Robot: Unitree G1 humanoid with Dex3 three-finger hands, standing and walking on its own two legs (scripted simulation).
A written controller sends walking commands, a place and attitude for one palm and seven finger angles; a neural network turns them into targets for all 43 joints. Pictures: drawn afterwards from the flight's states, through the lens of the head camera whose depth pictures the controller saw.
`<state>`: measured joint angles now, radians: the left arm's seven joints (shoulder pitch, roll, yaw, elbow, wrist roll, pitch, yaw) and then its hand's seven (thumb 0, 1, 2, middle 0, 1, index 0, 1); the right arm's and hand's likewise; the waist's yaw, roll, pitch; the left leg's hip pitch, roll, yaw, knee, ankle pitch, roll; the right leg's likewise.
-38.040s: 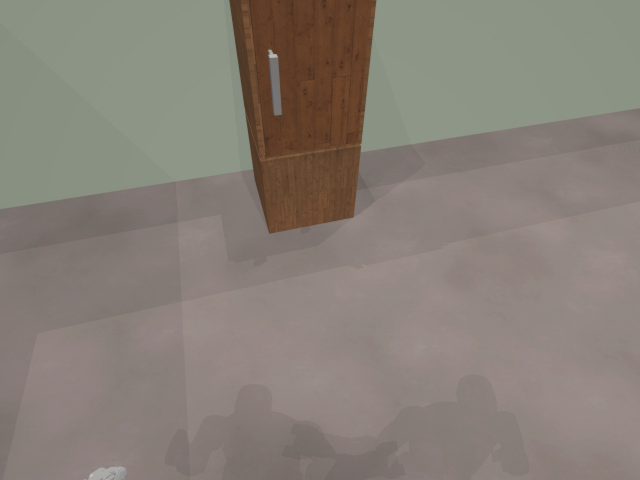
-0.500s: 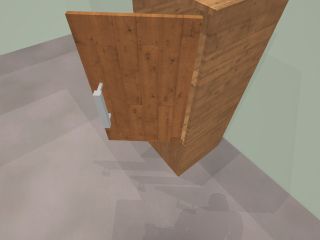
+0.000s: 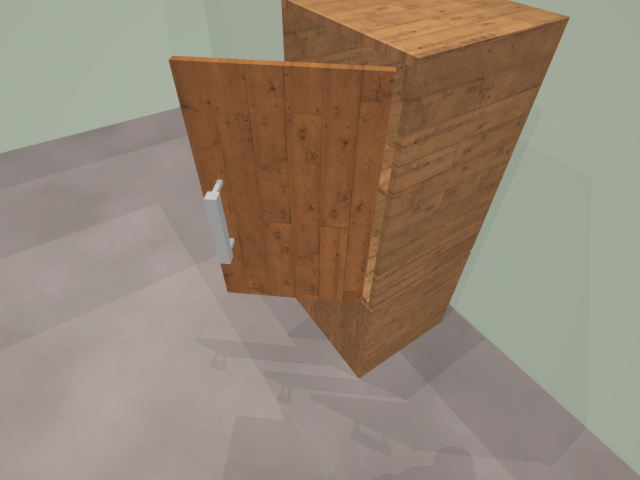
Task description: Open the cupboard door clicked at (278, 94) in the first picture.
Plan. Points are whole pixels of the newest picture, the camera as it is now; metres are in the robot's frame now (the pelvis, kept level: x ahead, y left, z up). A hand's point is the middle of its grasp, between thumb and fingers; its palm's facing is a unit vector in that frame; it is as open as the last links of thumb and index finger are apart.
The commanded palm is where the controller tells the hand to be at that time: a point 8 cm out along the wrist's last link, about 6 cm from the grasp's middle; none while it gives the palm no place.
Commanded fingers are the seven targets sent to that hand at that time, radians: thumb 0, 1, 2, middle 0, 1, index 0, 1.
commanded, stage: come to a stop and stand still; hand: left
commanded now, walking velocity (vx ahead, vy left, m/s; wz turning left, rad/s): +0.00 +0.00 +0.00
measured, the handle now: (222, 222) +0.61 +0.24 -0.07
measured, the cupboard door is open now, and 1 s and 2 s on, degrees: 50 50 50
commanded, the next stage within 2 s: look again from close up in 0.12 s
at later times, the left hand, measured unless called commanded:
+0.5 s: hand out of the picture +0.03 +0.20 -0.17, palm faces +0.01 -0.97 -0.24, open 7.4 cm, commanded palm none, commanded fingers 0.00 0.90 0.90 -0.20 -0.30 -0.20 -0.30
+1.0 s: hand out of the picture +0.00 +0.19 -0.18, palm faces +0.05 -0.99 -0.16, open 7.4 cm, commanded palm none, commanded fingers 0.00 0.90 0.90 -0.20 -0.30 -0.20 -0.30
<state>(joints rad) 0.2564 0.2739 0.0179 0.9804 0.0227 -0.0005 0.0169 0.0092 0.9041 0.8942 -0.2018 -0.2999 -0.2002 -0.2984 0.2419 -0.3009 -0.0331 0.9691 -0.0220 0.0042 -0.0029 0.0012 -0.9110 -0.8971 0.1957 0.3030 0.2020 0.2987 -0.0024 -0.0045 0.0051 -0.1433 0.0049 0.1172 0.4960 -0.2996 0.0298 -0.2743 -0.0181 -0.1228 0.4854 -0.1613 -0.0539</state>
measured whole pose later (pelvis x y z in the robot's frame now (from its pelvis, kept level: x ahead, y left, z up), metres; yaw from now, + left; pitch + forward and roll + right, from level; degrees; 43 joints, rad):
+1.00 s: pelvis +0.02 +0.03 +0.00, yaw +0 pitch -2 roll -1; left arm 0.37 0.13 0.01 1.09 0.03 0.00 0.04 0.01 0.91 0.89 -0.20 -0.30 -0.20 -0.30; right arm 0.33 -0.14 0.00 1.11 -0.02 0.01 -0.01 0.00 -0.91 -0.90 0.20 0.30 0.20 0.30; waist 0.02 -0.02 0.00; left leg -0.11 -0.02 0.13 0.47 -0.33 0.07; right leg -0.24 -0.03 -0.11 0.45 -0.18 -0.01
